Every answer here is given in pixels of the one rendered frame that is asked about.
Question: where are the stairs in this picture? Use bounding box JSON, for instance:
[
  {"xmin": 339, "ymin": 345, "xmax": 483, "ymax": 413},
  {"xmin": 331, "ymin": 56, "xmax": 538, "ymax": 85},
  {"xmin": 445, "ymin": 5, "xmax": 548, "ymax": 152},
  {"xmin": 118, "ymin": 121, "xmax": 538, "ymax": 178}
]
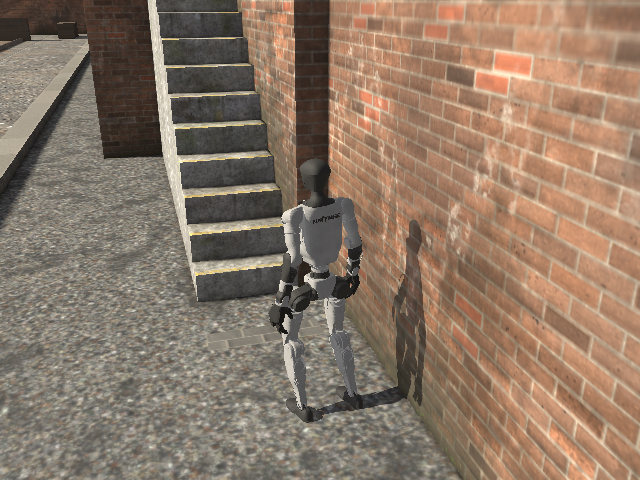
[{"xmin": 147, "ymin": 0, "xmax": 298, "ymax": 302}]

